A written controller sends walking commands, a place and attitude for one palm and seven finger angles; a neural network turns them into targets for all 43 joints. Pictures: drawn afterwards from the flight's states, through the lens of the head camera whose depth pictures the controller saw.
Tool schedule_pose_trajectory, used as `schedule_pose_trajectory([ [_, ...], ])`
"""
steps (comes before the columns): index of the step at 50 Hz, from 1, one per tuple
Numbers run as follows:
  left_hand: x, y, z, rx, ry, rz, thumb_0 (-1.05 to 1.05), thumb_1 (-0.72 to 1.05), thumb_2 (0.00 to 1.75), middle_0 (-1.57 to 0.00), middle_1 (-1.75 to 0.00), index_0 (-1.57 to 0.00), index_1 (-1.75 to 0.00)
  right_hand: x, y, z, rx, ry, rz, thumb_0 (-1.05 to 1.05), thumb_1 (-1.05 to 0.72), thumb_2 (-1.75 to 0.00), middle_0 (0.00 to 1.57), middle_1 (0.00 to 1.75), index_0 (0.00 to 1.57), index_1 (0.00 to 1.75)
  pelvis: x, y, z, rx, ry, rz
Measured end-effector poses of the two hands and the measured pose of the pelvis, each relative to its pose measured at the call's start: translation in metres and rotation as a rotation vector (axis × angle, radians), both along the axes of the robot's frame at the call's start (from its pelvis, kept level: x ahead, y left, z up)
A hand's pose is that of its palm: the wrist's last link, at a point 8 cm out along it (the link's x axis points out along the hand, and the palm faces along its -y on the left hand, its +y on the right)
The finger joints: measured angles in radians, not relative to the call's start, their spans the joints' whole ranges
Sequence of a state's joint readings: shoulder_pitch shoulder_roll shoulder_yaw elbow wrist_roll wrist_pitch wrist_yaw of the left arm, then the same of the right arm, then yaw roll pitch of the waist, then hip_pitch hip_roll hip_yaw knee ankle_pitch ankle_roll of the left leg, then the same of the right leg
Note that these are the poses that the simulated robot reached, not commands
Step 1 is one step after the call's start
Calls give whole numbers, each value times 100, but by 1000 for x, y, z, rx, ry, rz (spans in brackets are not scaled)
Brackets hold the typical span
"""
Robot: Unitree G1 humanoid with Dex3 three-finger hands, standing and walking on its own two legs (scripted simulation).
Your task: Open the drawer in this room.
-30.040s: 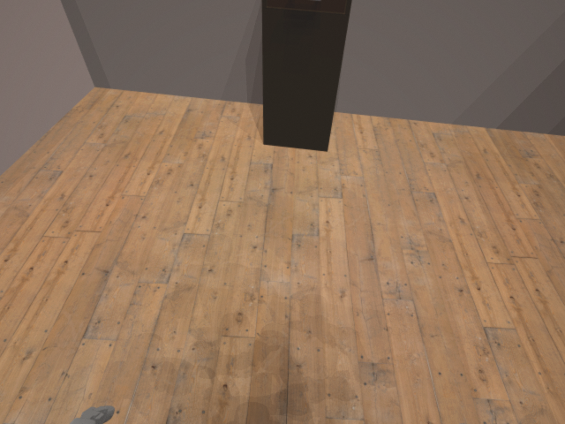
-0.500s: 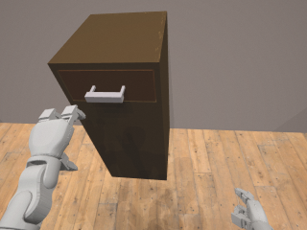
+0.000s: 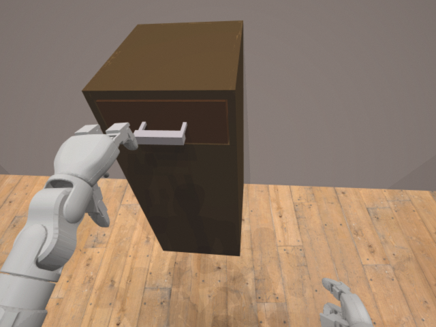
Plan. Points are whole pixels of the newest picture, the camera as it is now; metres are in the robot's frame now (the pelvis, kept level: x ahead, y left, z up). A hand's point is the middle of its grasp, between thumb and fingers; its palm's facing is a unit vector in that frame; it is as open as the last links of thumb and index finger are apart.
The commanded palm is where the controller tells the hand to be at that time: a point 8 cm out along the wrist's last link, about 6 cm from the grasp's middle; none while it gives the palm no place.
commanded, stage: raise the hand with hooked fingers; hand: left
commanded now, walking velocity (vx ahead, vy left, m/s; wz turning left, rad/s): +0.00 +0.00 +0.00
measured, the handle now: (161, 131) +0.55 +0.23 +0.04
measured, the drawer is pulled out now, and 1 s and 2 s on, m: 0.00 0.00 0.00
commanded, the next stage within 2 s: move the hooked fingers above the handle in 0.20 s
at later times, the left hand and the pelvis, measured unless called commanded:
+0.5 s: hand (122, 182) +0.31 +0.21 +0.13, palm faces +0.00 -0.04 -1.00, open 13.8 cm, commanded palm +0.30 +0.23 +0.20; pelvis -0.01 -0.02 +0.00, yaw +1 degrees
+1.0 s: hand (142, 152) +0.40 +0.21 +0.12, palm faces +0.02 -0.07 -1.00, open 13.8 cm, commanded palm +0.38 +0.23 +0.19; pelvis +0.02 -0.02 +0.00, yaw +0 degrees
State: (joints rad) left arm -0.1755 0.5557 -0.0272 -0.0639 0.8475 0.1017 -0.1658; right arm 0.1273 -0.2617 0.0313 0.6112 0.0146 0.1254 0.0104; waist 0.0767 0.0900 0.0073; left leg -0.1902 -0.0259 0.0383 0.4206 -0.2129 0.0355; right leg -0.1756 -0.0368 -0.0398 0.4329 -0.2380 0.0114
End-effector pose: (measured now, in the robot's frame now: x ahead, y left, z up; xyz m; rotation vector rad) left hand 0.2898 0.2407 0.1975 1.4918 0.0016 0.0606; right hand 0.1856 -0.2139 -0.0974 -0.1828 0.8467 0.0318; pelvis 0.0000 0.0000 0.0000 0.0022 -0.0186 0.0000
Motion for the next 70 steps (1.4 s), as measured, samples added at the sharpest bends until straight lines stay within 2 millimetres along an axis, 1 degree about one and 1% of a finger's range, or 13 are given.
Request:
schedule_pose_trajectory([
  [4,-9,-7,-6,2,-4,-57,0,-49,30,-32,-120,-32,-120,-11,-9,-2,-19,13,-11,2,-91,-90,20,30,21,30,-4,-2,0,1,-4,0],
  [13,-17,-2,14,9,-132,7,0,-49,30,-32,-121,-32,-120,-18,-15,-7,-7,24,-10,2,-91,-90,20,30,20,30,-12,-10,0,3,-7,8],
  [20,-13,-12,-5,22,-10,38,0,-50,30,-32,-121,-32,-120,-8,-15,-3,10,-21,-5,2,-91,-90,20,30,20,30,-15,-16,0,7,-9,12],
  [24,-2,-24,-16,32,35,-22,0,-50,30,-32,-121,-32,-120,-4,-18,1,-7,-40,-12,2,-91,-90,20,30,20,30,-15,-21,0,6,-8,18],
  [28,15,-28,-13,34,9,-61,0,-49,30,-32,-121,-32,-120,-6,-26,1,-27,-36,-31,2,-91,-90,20,30,21,30,-12,-25,0,5,1,19],
  [35,48,-10,-2,40,-23,30,0,-49,30,-32,-121,-32,-120,-21,-46,-10,-48,44,-80,1,-91,-90,20,30,21,30,-3,-27,-1,5,34,11],
  [39,62,-2,-14,50,53,68,0,-49,30,-32,-120,-32,-120,-30,-55,-16,-64,97,-108,2,-91,-90,20,30,20,30,4,-26,-1,6,56,6],
  [44,72,-14,-32,35,104,-21,0,-49,30,-32,-120,-32,-120,-35,-62,-19,-93,136,-136,2,-91,-90,20,30,20,30,12,-23,-2,6,76,5],
  [50,86,-27,-28,16,9,-114,0,-49,30,-32,-120,-32,-120,-32,-59,-21,-93,149,-157,2,-91,-90,20,30,20,30,21,-18,-4,4,100,0],
  [56,105,-9,-17,29,-56,7,0,-49,30,-32,-120,-32,-120,-26,-46,-27,-49,166,-150,1,-91,-90,20,30,20,30,25,-14,-5,4,123,-5],
  [61,113,1,-28,53,39,87,0,-49,30,-32,-120,-32,-120,-21,-37,-27,-31,170,-146,1,-91,-90,20,30,20,30,28,-11,-6,3,130,-2],
  [66,117,-18,-42,42,105,-19,0,-49,30,-32,-120,-32,-120,-19,-36,-24,-55,161,-149,1,-91,-90,20,30,21,30,29,-9,-7,1,130,5],
  [70,124,-34,-42,26,68,-113,0,-49,30,-32,-120,-32,-120,-22,-40,-22,-76,158,-165,1,-91,-90,20,30,21,30,28,-9,-8,-1,132,2],
])
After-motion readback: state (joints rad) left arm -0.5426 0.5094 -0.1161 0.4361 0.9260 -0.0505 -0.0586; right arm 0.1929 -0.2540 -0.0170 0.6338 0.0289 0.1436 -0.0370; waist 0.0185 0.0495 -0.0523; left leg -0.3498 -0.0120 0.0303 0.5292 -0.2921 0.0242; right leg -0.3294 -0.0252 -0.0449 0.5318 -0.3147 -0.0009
